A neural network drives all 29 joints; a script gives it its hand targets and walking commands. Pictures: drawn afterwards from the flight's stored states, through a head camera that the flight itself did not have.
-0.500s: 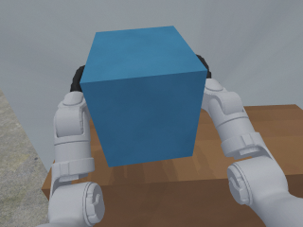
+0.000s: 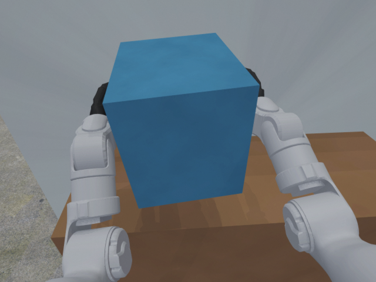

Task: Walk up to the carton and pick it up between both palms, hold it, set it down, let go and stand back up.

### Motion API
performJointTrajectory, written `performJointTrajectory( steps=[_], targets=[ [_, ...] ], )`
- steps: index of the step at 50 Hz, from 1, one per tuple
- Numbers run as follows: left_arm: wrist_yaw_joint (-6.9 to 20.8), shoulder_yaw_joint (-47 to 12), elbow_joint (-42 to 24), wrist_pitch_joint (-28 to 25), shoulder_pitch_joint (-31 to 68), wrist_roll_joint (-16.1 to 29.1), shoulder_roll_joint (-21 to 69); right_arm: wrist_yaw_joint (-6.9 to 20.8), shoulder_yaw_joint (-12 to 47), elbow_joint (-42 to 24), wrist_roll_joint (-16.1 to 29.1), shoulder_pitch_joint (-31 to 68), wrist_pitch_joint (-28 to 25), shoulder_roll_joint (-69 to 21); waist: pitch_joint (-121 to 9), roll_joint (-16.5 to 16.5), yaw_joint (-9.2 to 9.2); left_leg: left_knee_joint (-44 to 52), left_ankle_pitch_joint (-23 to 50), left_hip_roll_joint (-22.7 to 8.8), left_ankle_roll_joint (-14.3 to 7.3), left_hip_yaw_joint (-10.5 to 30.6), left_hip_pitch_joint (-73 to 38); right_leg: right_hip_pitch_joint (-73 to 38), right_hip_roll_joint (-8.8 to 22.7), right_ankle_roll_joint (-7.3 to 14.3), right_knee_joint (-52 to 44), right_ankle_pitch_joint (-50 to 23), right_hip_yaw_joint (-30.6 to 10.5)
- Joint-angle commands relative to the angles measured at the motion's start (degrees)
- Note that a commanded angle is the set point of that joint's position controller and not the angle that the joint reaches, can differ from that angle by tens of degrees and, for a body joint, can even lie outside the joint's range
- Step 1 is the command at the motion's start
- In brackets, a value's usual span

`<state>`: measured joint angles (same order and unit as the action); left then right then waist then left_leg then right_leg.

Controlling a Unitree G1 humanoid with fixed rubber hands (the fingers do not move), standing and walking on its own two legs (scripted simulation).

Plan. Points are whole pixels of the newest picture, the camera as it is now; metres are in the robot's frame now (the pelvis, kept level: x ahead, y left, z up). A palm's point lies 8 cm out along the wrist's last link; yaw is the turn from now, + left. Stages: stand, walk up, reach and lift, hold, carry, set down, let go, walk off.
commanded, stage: hold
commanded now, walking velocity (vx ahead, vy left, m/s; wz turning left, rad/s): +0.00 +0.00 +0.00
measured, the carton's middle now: (179, 115) +0.38 +0.01 +0.24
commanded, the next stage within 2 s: none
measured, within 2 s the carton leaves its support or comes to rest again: neither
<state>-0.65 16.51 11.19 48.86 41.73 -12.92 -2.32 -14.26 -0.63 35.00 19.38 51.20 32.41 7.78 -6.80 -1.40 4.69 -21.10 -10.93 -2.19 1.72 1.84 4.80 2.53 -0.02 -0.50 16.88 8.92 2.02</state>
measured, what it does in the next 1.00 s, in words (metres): stands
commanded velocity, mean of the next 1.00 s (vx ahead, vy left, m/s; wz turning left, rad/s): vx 0.00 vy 0.00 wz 0.00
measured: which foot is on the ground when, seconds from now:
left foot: down 0.00-1.00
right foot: down 0.00-1.00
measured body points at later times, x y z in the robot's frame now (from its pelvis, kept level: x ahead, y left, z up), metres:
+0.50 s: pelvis -0.01 -0.01 +0.00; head -0.09 +0.01 +0.44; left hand +0.37 +0.16 +0.25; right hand +0.38 -0.15 +0.26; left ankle +0.01 +0.13 -0.75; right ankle +0.01 -0.12 -0.75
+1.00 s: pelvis +0.00 +0.00 +0.00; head -0.08 +0.02 +0.44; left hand +0.37 +0.17 +0.25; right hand +0.38 -0.14 +0.26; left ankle +0.01 +0.13 -0.75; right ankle +0.01 -0.12 -0.75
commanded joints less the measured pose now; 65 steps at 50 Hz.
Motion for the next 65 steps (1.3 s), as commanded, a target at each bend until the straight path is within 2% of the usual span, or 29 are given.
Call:
performJointTrajectory(
  steps=[1, 5, 8, 9, 14, 17, 18, 23, 24, 27, 28, 31, 32, 36, 37, 38, 41, 43, 44, 45, 49, 50, 52, 55, 59, 61, 62, 64, 65],
  targets=[
    [8.7, -24.9, -8.2, -5.2, 47.6, 9.5, 33.5, 7.7, 18.3, -20.2, 7.8, 46.4, -1.9, -39.0, -18.0, 3.0, -0.44, 2.6, 12.1, 5.4, 0.5, -1.2, -1.4, -7.1, -4.4, -2.3, -0.5, -10.0, -0.9],
    [8.6, -24.9, -9.1, -5.2, 45.3, 9.6, 33.4, 6.7, 19.8, -22.0, 8.4, 45.2, -1.7, -39.3, -19.9, 1.9, -0.27, 1.5, 15.9, 5.3, 0.3, -1.1, -3.7, -8.6, -4.6, -2.3, -0.2, -14.7, -0.6],
    [8.9, -26.1, -10.2, -5.1, 46.9, 9.4, 34.9, 7.1, 19.2, -19.7, 8.3, 44.0, -1.7, -39.3, -19.4, 4.1, -0.06, 2.9, 12.7, 5.1, 0.7, -1.2, -3.2, -7.2, -4.7, -2.2, -0.5, -10.3, 0.1],
    [9.1, -25.0, -5.9, -4.9, 49.0, 9.1, 33.7, 7.2, 17.6, -18.2, 6.8, 46.1, -1.6, -39.0, -17.2, 3.4, 0.38, 3.6, 8.8, 4.9, 0.0, -1.0, -2.3, -4.8, -4.0, -2.1, -1.4, -7.6, -0.4],
    [9.1, -25.7, -9.7, -5.2, 45.7, 9.8, 34.5, 6.6, 19.9, -23.5, 8.5, 46.4, -1.9, -39.3, -20.7, 1.8, 0.07, 2.0, 16.9, 5.2, 0.4, -0.8, -3.8, -8.8, -4.7, -2.9, 0.1, -16.4, -0.5],
    [9.6, -23.3, -5.3, -5.0, 45.3, 8.9, 32.9, 6.6, 18.8, -21.5, 7.2, 46.7, -1.8, -38.9, -19.2, 0.6, -0.28, 3.3, 11.1, 5.2, -0.7, -1.1, -2.5, -7.9, -4.2, -2.7, -1.1, -10.5, -0.7],
    [9.5, -24.8, -8.9, -5.6, 46.7, 9.4, 33.9, 6.7, 20.4, -24.7, 7.7, 47.7, -2.5, -40.9, -22.8, 1.3, -0.63, 2.8, 12.4, 5.4, -0.8, -1.5, -3.4, -8.0, -4.3, -3.0, -0.4, -11.5, -0.5],
    [9.2, -24.6, -6.0, -6.0, 51.1, 10.1, 33.8, 7.2, 16.2, -15.7, 5.8, 46.4, -1.8, -39.8, -18.3, 3.8, 1.21, 3.5, 7.4, 5.0, 0.3, -1.3, -0.9, -5.5, -3.9, -1.9, -0.9, -7.2, -0.6],
    [9.4, -25.7, -5.4, -6.1, 50.3, 10.4, 35.2, 7.4, 16.6, -17.8, 6.2, 48.4, -2.6, -39.1, -19.1, 5.0, 0.33, 4.0, 5.6, 4.9, 0.3, -1.1, -0.9, -4.1, -3.9, -1.7, -1.4, -4.0, -0.1],
    [8.6, -27.1, -8.5, -6.6, 50.4, 11.4, 35.7, 7.5, 17.0, -20.7, 7.1, 49.5, -3.3, -40.7, -23.4, 5.3, 0.29, 2.5, 12.0, 5.1, 1.1, -1.1, -2.6, -6.3, -4.5, -1.8, -0.2, -8.9, 0.0],
    [8.6, -25.0, -6.0, -6.0, 48.5, 10.0, 34.6, 7.3, 17.8, -19.6, 7.3, 47.8, -2.7, -39.8, -21.2, 4.3, -0.59, 2.4, 11.4, 5.4, 0.5, -1.2, -1.8, -7.0, -4.3, -2.0, -0.3, -9.3, -0.4],
    [8.3, -25.1, -6.0, -6.4, 48.3, 11.3, 34.6, 7.5, 17.1, -17.7, 6.2, 46.4, -2.5, -37.7, -21.2, 2.8, 0.88, 3.1, 8.8, 4.8, 0.5, -0.4, -1.9, -6.2, -4.4, -1.8, -0.9, -7.1, -0.5],
    [8.4, -24.4, -6.9, -6.8, 50.2, 10.6, 33.6, 7.5, 17.5, -15.7, 6.8, 45.8, -2.3, -39.9, -19.9, 3.7, -0.52, 3.1, 8.2, 5.0, 0.1, -0.8, -1.1, -5.6, -4.2, -2.1, -0.6, -6.8, -0.5],
    [9.3, -23.4, -7.8, -5.8, 46.1, 9.4, 33.2, 7.1, 19.0, -19.8, 8.2, 45.4, -2.0, -40.1, -20.0, 2.1, -0.03, 1.8, 15.1, 5.5, 0.2, -0.9, -2.6, -8.7, -3.8, -3.1, 0.2, -16.6, -1.1],
    [9.4, -22.7, -4.8, -5.4, 44.7, 9.3, 32.2, 6.8, 18.4, -20.3, 7.8, 47.0, -1.7, -38.4, -19.4, 1.1, -0.26, 2.1, 12.6, 5.3, -0.2, -0.7, -2.6, -7.8, -3.9, -3.1, -0.6, -13.6, -1.1],
    [9.6, -25.5, -8.8, -5.4, 44.7, 9.8, 34.8, 6.4, 18.4, -21.0, 7.8, 44.9, -2.1, -38.8, -20.4, 2.6, 1.23, 2.2, 16.2, 5.0, 0.6, -0.9, -3.2, -9.3, -4.4, -3.0, -0.1, -16.1, -0.7],
    [10.1, -24.3, -7.2, -5.3, 46.8, 9.5, 34.5, 6.5, 18.4, -21.8, 8.1, 47.7, -2.3, -39.2, -20.4, 2.7, -0.29, 2.9, 13.4, 4.9, 0.3, -1.2, -2.3, -8.0, -4.4, -2.7, -0.4, -11.6, -0.6],
    [9.6, -26.2, -10.9, -6.2, 48.5, 10.6, 34.7, 6.6, 18.8, -20.9, 8.1, 45.1, -2.5, -40.6, -21.0, 4.4, 0.59, 2.2, 15.8, 5.2, 0.7, -0.9, -3.7, -7.9, -4.1, -2.4, 0.1, -14.4, -0.6],
    [9.6, -24.4, -7.0, -5.7, 48.2, 9.7, 33.8, 6.7, 17.0, -16.8, 7.3, 44.8, -1.4, -39.1, -15.7, 4.4, 0.31, 3.0, 12.0, 5.2, 1.1, -0.8, -2.1, -5.0, -4.1, -2.4, -0.9, -9.4, -0.5],
    [9.5, -26.1, -13.1, -6.3, 48.7, 10.4, 34.7, 6.6, 20.4, -22.0, 9.2, 45.0, -2.4, -41.3, -22.8, 4.3, -0.13, 2.0, 16.8, 5.5, 0.7, -1.2, -3.8, -9.6, -4.8, -2.4, 0.1, -14.1, -0.3],
    [9.0, -26.3, -11.0, -5.7, 46.4, 10.7, 34.2, 6.7, 19.4, -22.9, 7.7, 45.1, -2.1, -39.7, -21.9, 3.8, -0.10, 1.7, 16.9, 5.4, 1.0, -1.3, -3.7, -8.8, -4.8, -2.5, -0.1, -13.9, -0.4],
    [9.0, -25.8, -6.9, -5.5, 47.0, 10.5, 33.8, 6.7, 18.1, -22.3, 7.1, 47.1, -2.0, -39.0, -20.2, 2.5, 0.74, 2.8, 11.1, 4.9, 0.3, -0.7, -2.6, -6.1, -4.4, -2.3, -1.2, -9.1, -0.7],
    [8.5, -27.2, -11.1, -6.0, 47.4, 10.9, 35.5, 7.4, 18.6, -21.8, 7.9, 46.2, -2.9, -39.7, -22.9, 5.2, 0.08, 2.4, 14.3, 4.6, 1.2, -1.1, -3.8, -6.8, -4.9, -1.5, -0.3, -9.9, -0.5],
    [9.0, -24.4, -5.0, -5.1, 45.6, 8.9, 34.8, 7.3, 17.8, -20.1, 7.0, 46.3, -1.9, -38.9, -17.0, 3.9, -0.74, 3.5, 9.7, 4.9, 0.5, -1.3, -1.2, -6.1, -4.4, -2.0, -0.9, -6.6, -0.6],
    [9.3, -25.6, -4.2, -4.7, 46.4, 9.1, 35.2, 8.1, 15.3, -16.6, 5.7, 45.6, -1.7, -36.5, -17.0, 4.7, 1.71, 4.3, 7.1, 4.1, 1.0, -0.9, -0.5, -5.1, -4.5, -1.2, -1.0, -4.2, -0.9],
    [9.1, -25.3, -6.9, -5.8, 48.2, 9.9, 34.5, 7.7, 17.4, -20.2, 6.6, 48.2, -2.6, -39.6, -19.6, 2.6, -0.61, 3.2, 10.7, 5.0, 0.2, -1.1, -0.4, -7.4, -4.5, -2.0, -0.6, -8.5, -0.5],
    [8.8, -26.1, -8.1, -6.1, 50.6, 11.3, 34.3, 7.6, 17.2, -18.1, 7.5, 46.9, -2.2, -39.6, -20.7, 4.1, 1.08, 2.4, 11.4, 5.3, 0.7, -0.8, -1.8, -7.0, -4.3, -2.1, -0.5, -9.8, -0.6],
    [8.6, -25.0, -8.1, -6.2, 48.9, 10.8, 35.0, 7.3, 18.6, -20.1, 7.6, 47.8, -2.5, -40.1, -21.5, 2.3, -0.48, 2.1, 13.6, 5.1, 0.0, -0.6, -2.9, -6.7, -4.5, -2.5, -0.3, -11.0, -0.7],
    [8.5, -26.0, -7.8, -6.2, 50.5, 11.1, 35.2, 7.7, 18.1, -19.4, 7.7, 48.2, -2.7, -40.2, -21.2, 4.6, -0.62, 2.6, 12.2, 5.0, 0.6, -1.1, -2.4, -6.1, -4.4, -2.0, -0.6, -9.2, -0.7]
  ],
)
